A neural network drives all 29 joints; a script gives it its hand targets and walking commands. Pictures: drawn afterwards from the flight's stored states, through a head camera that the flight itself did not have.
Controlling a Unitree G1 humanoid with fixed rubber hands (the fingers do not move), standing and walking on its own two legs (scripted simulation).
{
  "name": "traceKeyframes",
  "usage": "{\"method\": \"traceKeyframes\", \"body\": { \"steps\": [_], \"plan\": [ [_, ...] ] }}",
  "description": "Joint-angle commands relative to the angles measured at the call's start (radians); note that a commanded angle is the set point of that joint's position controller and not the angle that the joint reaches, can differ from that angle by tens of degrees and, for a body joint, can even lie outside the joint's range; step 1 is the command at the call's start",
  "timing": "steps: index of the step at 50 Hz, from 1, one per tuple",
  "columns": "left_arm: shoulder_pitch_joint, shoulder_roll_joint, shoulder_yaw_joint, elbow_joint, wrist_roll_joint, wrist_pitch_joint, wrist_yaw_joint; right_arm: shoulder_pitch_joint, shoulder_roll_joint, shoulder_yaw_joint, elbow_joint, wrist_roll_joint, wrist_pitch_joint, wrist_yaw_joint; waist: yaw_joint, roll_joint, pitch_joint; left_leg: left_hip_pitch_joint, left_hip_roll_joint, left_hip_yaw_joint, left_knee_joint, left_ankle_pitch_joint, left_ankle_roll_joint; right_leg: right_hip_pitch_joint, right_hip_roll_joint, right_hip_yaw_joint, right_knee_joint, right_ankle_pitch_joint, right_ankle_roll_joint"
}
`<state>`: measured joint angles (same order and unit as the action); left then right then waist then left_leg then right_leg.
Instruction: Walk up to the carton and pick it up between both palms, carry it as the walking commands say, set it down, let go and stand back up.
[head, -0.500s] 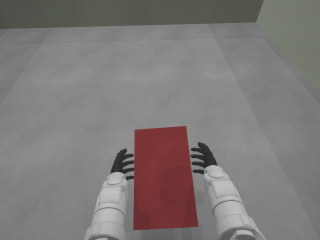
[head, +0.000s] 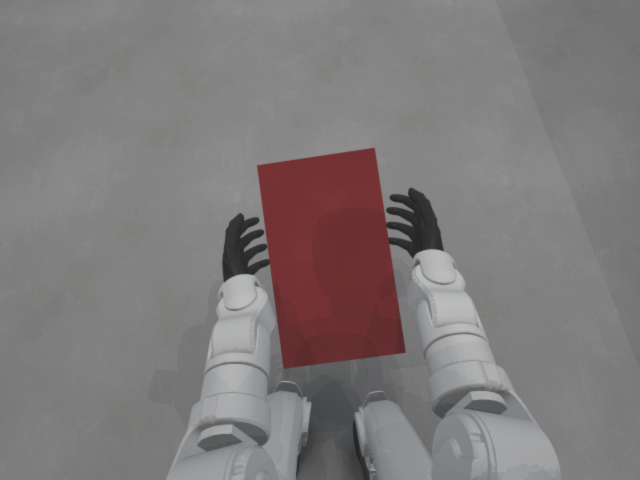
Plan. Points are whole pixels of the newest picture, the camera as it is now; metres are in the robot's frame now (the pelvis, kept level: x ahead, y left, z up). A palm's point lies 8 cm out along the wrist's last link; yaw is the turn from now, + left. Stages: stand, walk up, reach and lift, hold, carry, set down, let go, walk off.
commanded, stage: set down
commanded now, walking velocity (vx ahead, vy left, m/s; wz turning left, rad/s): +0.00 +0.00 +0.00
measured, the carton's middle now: (330, 257) +0.43 +0.01 -0.14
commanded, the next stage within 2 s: none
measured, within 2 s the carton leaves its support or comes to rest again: neither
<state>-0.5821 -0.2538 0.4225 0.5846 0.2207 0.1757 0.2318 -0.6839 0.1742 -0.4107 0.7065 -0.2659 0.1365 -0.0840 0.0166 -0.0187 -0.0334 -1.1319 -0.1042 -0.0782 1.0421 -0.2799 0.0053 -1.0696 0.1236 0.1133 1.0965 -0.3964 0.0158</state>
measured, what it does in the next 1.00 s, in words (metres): lowers itself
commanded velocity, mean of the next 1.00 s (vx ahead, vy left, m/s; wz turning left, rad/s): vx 0.00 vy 0.00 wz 0.00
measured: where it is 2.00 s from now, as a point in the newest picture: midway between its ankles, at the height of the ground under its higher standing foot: (330, 463)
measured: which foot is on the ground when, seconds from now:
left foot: down 0.00-1.00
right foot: down 0.00-1.00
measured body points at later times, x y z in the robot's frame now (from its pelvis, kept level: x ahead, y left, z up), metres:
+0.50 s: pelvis +0.04 -0.02 -0.04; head +0.25 -0.01 +0.35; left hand +0.40 +0.14 -0.15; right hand +0.44 -0.11 -0.14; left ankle +0.11 +0.10 -0.65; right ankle +0.07 -0.12 -0.65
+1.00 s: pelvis -0.01 +0.00 -0.13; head +0.24 +0.02 +0.24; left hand +0.42 +0.14 -0.24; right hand +0.46 -0.10 -0.22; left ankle +0.11 +0.10 -0.65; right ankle +0.07 -0.12 -0.65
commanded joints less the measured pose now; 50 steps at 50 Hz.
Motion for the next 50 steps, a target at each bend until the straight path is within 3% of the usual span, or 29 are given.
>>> {"method": "traceKeyframes", "body": {
  "steps": [1,4,6,12,13,17,18,19,20,21,23,24,25,26,27,28,32,35,36,38,40,42,43,44,45,47,49,50],
  "plan": [
    [-0.629,-0.907,-0.596,0.053,-0.049,0.002,-0.281,-0.417,0.935,0.487,0.146,0.036,0.039,0.258,0.006,0.022,-0.708,0.506,-0.027,0.000,-0.087,-0.079,-0.049,0.107,0.029,-0.012,-0.128,-0.004,-0.048],
    [-0.616,-0.886,-0.592,0.051,-0.051,-0.013,-0.290,-0.419,0.921,0.489,0.136,0.046,0.027,0.246,0.009,0.022,-0.707,0.444,-0.027,0.006,-0.038,0.002,-0.045,0.072,0.022,-0.006,-0.100,0.034,-0.043],
    [-0.573,-0.843,-0.554,0.081,-0.037,-0.030,-0.294,-0.402,0.909,0.497,0.140,0.044,0.013,0.222,0.033,0.006,-0.686,0.372,-0.036,0.025,-0.002,0.068,-0.040,0.083,0.016,0.012,-0.107,0.088,-0.032],
    [-0.472,-0.774,-0.544,0.083,-0.037,-0.089,-0.292,-0.332,0.870,0.545,0.131,0.055,-0.052,0.166,0.048,-0.036,-0.787,0.285,-0.045,0.020,0.076,0.270,-0.030,0.111,0.021,0.027,-0.058,0.325,-0.002],
    [-0.472,-0.769,-0.568,0.071,-0.045,-0.100,-0.293,-0.310,0.885,0.563,0.118,0.064,-0.064,0.154,0.037,-0.032,-0.824,0.284,-0.045,0.018,0.092,0.307,-0.024,0.142,0.022,0.044,-0.055,0.381,0.002],
    [-0.443,-0.717,-0.631,-0.003,-0.091,-0.132,-0.290,-0.335,0.872,0.667,0.028,0.126,-0.104,0.123,0.081,-0.045,-0.992,0.234,-0.052,0.013,0.149,0.420,-0.026,0.178,0.028,0.048,0.030,0.547,0.016],
    [-0.437,-0.715,-0.642,0.008,-0.099,-0.135,-0.290,-0.329,0.858,0.676,0.026,0.130,-0.110,0.112,0.065,-0.042,-0.994,0.200,-0.051,0.016,0.168,0.421,-0.022,0.190,0.026,0.057,0.039,0.570,0.016],
    [-0.438,-0.716,-0.654,-0.017,-0.115,-0.140,-0.289,-0.341,0.850,0.692,-0.002,0.135,-0.118,0.105,0.071,-0.051,-1.033,0.190,-0.054,0.014,0.176,0.434,-0.024,0.193,0.028,0.046,0.059,0.580,0.017],
    [-0.469,-0.686,-0.661,-0.027,-0.122,-0.144,-0.292,-0.335,0.854,0.691,0.010,0.141,-0.115,0.098,0.062,-0.046,-1.013,0.142,-0.056,0.024,0.188,0.396,-0.023,0.183,0.031,0.045,0.070,0.548,0.017],
    [-0.465,-0.675,-0.658,-0.025,-0.127,-0.142,-0.291,-0.363,0.838,0.699,-0.006,0.138,-0.119,0.095,0.080,-0.050,-1.019,0.121,-0.056,0.019,0.192,0.386,-0.019,0.179,0.030,0.049,0.084,0.542,0.019],
    [-0.509,-0.673,-0.676,-0.053,-0.142,-0.138,-0.288,-0.346,0.835,0.697,0.008,0.135,-0.113,0.090,0.057,-0.045,-1.036,0.112,-0.057,0.025,0.211,0.362,-0.025,0.158,0.037,0.028,0.110,0.486,0.014],
    [-0.509,-0.672,-0.667,-0.046,-0.137,-0.132,-0.285,-0.355,0.833,0.688,0.020,0.131,-0.109,0.091,0.077,-0.028,-1.024,0.104,-0.058,0.034,0.224,0.333,-0.028,0.121,0.037,0.026,0.117,0.429,0.010],
    [-0.534,-0.677,-0.658,-0.039,-0.136,-0.125,-0.282,-0.370,0.811,0.671,0.031,0.124,-0.104,0.094,0.054,-0.017,-1.000,0.105,-0.055,0.034,0.227,0.283,-0.031,0.063,0.045,0.012,0.123,0.359,0.008],
    [-0.532,-0.692,-0.656,-0.039,-0.134,-0.117,-0.279,-0.374,0.823,0.675,0.037,0.125,-0.097,0.098,0.065,-0.015,-1.010,0.116,-0.058,0.037,0.235,0.275,-0.037,0.048,0.049,0.006,0.131,0.334,0.005],
    [-0.540,-0.710,-0.674,-0.041,-0.143,-0.109,-0.280,-0.375,0.826,0.673,0.037,0.130,-0.094,0.100,0.043,-0.003,-1.028,0.116,-0.060,0.039,0.249,0.272,-0.042,0.040,0.051,0.001,0.139,0.329,0.002],
    [-0.539,-0.705,-0.661,-0.015,-0.138,-0.105,-0.279,-0.395,0.820,0.667,0.059,0.129,-0.085,0.104,0.058,-0.019,-0.985,0.108,-0.059,0.036,0.244,0.242,-0.040,-0.013,0.056,-0.016,0.158,0.282,0.004],
    [-0.627,-0.744,-0.644,0.012,-0.144,-0.083,-0.266,-0.461,0.800,0.615,0.104,0.123,-0.071,0.121,0.024,0.003,-0.936,0.092,-0.061,0.043,0.283,0.139,-0.061,-0.123,0.064,-0.042,0.191,0.156,-0.016],
    [-0.663,-0.740,-0.553,0.091,-0.096,-0.066,-0.253,-0.513,0.752,0.523,0.168,0.089,-0.061,0.132,0.010,0.013,-0.831,0.053,-0.059,0.030,0.285,0.019,-0.063,-0.247,0.069,-0.062,0.220,0.041,-0.029],
    [-0.683,-0.756,-0.568,0.070,-0.099,-0.067,-0.249,-0.534,0.751,0.526,0.155,0.097,-0.064,0.137,0.010,0.042,-0.861,0.081,-0.058,0.025,0.295,0.028,-0.071,-0.262,0.071,-0.067,0.237,0.054,-0.033],
    [-0.729,-0.749,-0.552,0.069,-0.101,-0.066,-0.237,-0.586,0.746,0.517,0.173,0.114,-0.060,0.146,0.022,0.026,-0.883,0.082,-0.056,0.024,0.319,0.034,-0.076,-0.308,0.076,-0.079,0.264,0.039,-0.037],
    [-0.758,-0.764,-0.562,0.044,-0.106,-0.071,-0.220,-0.638,0.768,0.548,0.121,0.152,-0.066,0.149,0.058,0.051,-0.972,0.136,-0.059,0.034,0.342,0.044,-0.073,-0.299,0.083,-0.076,0.290,0.039,-0.042],
    [-0.780,-0.756,-0.564,0.041,-0.108,-0.070,-0.209,-0.699,0.756,0.561,0.111,0.176,-0.064,0.149,0.072,0.046,-1.000,0.145,-0.057,0.031,0.360,0.050,-0.071,-0.338,0.083,-0.089,0.329,0.031,-0.036],
    [-0.814,-0.740,-0.583,0.023,-0.118,-0.070,-0.206,-0.707,0.757,0.566,0.116,0.181,-0.062,0.149,0.059,0.044,-1.011,0.134,-0.055,0.030,0.373,0.054,-0.068,-0.342,0.085,-0.087,0.344,0.037,-0.034],
    [-0.840,-0.735,-0.577,0.009,-0.119,-0.068,-0.201,-0.726,0.763,0.573,0.118,0.188,-0.054,0.151,0.093,0.042,-1.034,0.126,-0.053,0.035,0.385,0.043,-0.066,-0.340,0.085,-0.081,0.358,0.027,-0.036],
    [-0.866,-0.732,-0.576,0.009,-0.121,-0.064,-0.202,-0.725,0.763,0.553,0.138,0.179,-0.047,0.151,0.065,0.032,-1.020,0.108,-0.057,0.041,0.394,0.046,-0.069,-0.357,0.087,-0.094,0.366,0.025,-0.032],
    [-0.878,-0.732,-0.559,0.000,-0.109,-0.053,-0.196,-0.737,0.761,0.536,0.151,0.164,-0.037,0.154,0.081,0.039,-1.040,0.088,-0.059,0.048,0.410,0.028,-0.073,-0.376,0.091,-0.095,0.381,0.002,-0.034],
    [-0.929,-0.767,-0.584,-0.002,-0.125,-0.043,-0.199,-0.719,0.760,0.505,0.180,0.148,-0.024,0.150,0.032,0.067,-1.043,0.091,-0.059,0.050,0.422,0.005,-0.073,-0.380,0.096,-0.100,0.389,-0.008,-0.039],
    [-0.933,-0.762,-0.580,-0.005,-0.129,-0.038,-0.199,-0.736,0.755,0.501,0.183,0.143,-0.020,0.151,0.044,0.078,-1.044,0.098,-0.059,0.044,0.425,0.005,-0.078,-0.415,0.092,-0.106,0.403,-0.014,-0.039]
  ]
}}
